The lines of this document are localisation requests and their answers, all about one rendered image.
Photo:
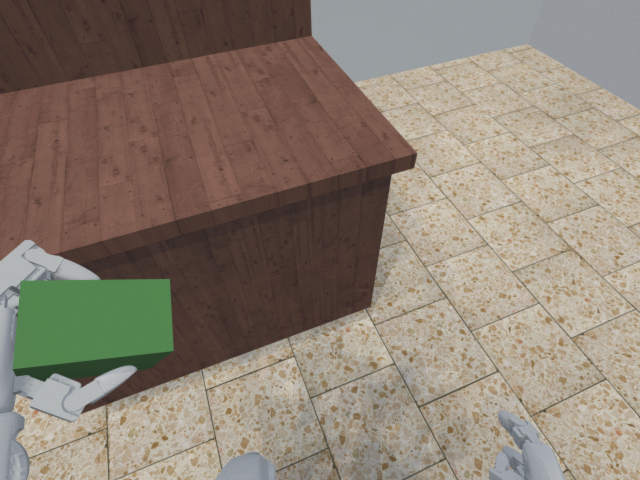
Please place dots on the table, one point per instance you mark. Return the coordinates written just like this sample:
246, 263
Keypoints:
214, 143

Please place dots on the sponge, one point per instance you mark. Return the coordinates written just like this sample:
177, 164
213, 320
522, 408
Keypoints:
84, 328

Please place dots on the robot left forearm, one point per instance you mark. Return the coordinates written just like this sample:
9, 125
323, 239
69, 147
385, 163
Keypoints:
14, 460

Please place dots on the robot left thigh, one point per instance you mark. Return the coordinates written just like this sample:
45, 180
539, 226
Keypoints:
248, 467

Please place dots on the right robot hand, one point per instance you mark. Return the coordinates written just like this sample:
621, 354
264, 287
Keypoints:
537, 461

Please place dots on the left robot hand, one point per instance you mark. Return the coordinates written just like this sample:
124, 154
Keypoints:
58, 396

